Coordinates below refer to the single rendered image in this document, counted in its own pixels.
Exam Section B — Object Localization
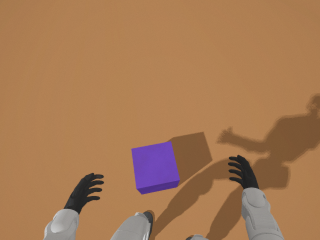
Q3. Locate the right robot hand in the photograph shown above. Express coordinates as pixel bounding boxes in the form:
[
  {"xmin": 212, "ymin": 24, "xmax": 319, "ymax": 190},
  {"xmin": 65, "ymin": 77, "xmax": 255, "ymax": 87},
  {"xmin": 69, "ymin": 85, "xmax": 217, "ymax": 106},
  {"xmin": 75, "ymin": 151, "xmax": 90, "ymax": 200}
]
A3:
[{"xmin": 228, "ymin": 155, "xmax": 259, "ymax": 189}]

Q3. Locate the robot left thigh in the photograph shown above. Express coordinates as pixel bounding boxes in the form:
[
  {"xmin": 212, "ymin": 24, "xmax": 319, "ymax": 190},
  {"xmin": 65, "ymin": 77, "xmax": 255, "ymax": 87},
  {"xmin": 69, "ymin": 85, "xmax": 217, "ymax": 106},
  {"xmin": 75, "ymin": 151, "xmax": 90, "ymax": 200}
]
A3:
[{"xmin": 110, "ymin": 215, "xmax": 151, "ymax": 240}]

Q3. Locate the robot right forearm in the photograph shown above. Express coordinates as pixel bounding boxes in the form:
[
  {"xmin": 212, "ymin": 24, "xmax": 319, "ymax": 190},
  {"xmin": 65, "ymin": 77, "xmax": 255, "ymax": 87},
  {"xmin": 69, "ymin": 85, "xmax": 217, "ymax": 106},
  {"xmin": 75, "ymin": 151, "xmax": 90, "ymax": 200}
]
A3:
[{"xmin": 241, "ymin": 187, "xmax": 285, "ymax": 240}]

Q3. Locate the robot left forearm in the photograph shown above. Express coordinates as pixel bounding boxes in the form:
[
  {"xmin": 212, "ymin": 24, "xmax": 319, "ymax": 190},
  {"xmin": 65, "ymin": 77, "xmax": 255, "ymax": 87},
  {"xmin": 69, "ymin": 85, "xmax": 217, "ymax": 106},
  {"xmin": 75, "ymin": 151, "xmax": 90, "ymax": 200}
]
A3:
[{"xmin": 43, "ymin": 209, "xmax": 79, "ymax": 240}]

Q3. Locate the robot left foot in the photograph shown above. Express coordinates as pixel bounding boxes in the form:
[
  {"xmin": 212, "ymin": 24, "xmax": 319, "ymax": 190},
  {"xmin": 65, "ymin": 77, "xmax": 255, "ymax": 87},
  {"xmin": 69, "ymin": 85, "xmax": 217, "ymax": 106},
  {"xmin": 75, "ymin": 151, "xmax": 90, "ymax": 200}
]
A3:
[{"xmin": 143, "ymin": 211, "xmax": 153, "ymax": 240}]

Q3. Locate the left robot hand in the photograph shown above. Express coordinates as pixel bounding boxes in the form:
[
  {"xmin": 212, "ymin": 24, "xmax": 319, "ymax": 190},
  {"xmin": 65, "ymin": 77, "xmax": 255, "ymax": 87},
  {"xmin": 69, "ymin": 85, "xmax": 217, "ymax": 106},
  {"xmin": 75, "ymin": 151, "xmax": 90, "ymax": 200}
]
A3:
[{"xmin": 64, "ymin": 173, "xmax": 104, "ymax": 215}]

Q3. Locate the carton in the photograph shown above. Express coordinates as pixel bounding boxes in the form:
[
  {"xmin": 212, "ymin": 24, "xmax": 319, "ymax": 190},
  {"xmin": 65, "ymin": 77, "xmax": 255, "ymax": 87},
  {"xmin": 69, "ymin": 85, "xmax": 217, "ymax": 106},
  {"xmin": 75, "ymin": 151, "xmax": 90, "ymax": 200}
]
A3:
[{"xmin": 131, "ymin": 141, "xmax": 180, "ymax": 195}]

